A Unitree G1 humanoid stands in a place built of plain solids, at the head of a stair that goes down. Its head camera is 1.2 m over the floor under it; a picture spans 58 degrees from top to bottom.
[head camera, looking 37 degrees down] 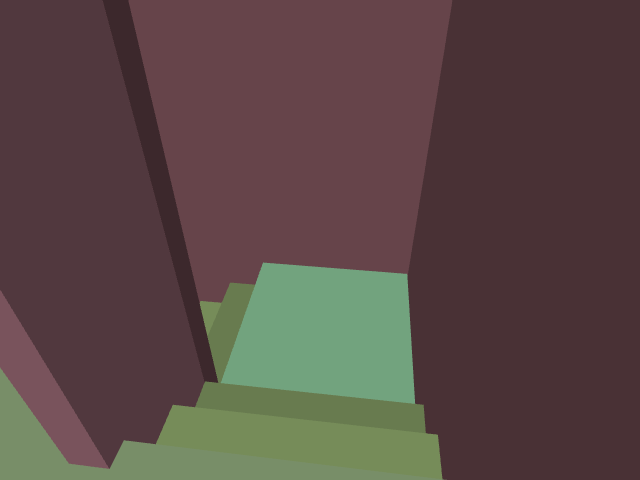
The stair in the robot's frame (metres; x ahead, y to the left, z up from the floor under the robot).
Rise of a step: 0.21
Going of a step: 0.25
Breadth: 0.94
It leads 6 degrees to the right of straight ahead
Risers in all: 3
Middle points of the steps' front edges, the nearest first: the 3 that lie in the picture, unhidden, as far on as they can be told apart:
0.58 0.08 0.00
0.83 0.06 -0.21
1.07 0.04 -0.41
